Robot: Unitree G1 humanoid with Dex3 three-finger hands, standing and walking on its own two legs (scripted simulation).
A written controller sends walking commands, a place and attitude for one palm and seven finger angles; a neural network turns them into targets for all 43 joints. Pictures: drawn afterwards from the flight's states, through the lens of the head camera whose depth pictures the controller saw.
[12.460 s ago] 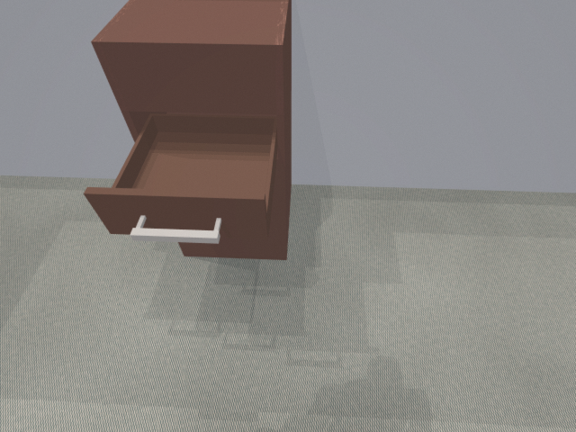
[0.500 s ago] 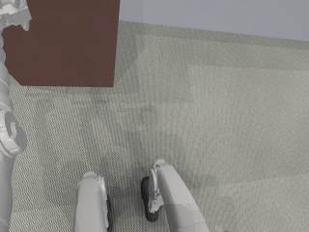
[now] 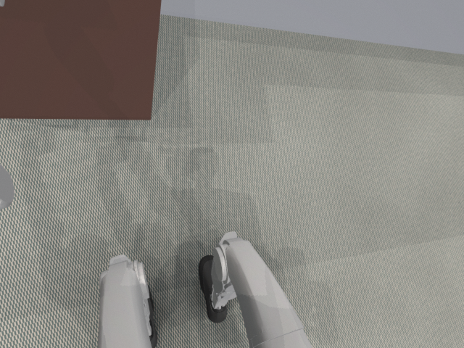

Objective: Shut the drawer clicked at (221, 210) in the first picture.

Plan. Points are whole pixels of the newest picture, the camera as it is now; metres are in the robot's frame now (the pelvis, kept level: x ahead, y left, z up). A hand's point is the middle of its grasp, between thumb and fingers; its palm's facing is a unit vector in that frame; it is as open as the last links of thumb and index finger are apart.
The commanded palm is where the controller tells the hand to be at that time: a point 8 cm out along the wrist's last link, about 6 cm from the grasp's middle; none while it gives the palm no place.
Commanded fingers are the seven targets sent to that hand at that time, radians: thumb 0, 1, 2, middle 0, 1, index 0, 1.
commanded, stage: pull the fist back off the drawer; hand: left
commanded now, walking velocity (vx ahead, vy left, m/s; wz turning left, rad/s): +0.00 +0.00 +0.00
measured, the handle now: out of the picture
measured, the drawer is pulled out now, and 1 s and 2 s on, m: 0.00 0.00 0.00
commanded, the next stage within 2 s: draw the hand back to the body in 0.52 s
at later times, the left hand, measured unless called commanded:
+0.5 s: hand out of the picture +0.60 +0.22 +0.05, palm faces +0.01 -1.00 -0.05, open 3.3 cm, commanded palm +0.59 +0.22 +0.06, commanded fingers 0.00 0.90 0.90 -1.40 -1.60 -1.40 -1.60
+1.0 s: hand out of the picture +0.47 +0.24 +0.16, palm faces +0.06 -1.00 -0.04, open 3.3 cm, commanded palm +0.45 +0.26 +0.17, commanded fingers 0.00 0.90 0.90 -1.40 -1.60 -1.40 -1.60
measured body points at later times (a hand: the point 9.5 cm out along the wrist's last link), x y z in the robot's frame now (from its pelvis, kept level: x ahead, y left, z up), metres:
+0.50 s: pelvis +0.03 +0.00 +0.02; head +0.25 +0.05 +0.41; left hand +0.59 +0.27 +0.06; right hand +0.03 -0.25 -0.08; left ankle +0.05 +0.09 -0.54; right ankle +0.08 -0.13 -0.54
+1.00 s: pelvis +0.08 +0.00 +0.12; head +0.20 +0.04 +0.55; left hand +0.46 +0.29 +0.16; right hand +0.20 -0.24 +0.01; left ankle +0.05 +0.09 -0.54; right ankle +0.08 -0.13 -0.54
